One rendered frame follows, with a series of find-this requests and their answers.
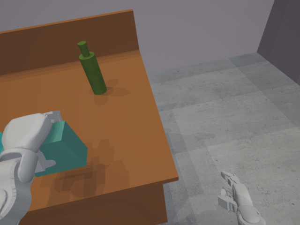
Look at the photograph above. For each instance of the table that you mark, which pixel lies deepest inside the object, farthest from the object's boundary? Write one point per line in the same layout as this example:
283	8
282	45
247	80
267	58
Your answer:
128	157

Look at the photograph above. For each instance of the left robot forearm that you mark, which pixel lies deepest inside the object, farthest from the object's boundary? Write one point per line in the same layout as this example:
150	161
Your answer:
17	171

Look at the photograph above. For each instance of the right robot forearm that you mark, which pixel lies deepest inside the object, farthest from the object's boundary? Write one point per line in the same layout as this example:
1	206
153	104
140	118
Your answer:
249	215

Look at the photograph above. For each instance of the sponge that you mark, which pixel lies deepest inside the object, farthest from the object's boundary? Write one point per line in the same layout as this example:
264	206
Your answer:
64	147

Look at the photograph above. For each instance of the right robot hand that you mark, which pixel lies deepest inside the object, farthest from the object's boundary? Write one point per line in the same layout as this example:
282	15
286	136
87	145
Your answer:
232	199

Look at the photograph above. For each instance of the left robot hand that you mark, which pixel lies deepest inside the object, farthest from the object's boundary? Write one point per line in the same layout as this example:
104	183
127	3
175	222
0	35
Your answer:
30	132

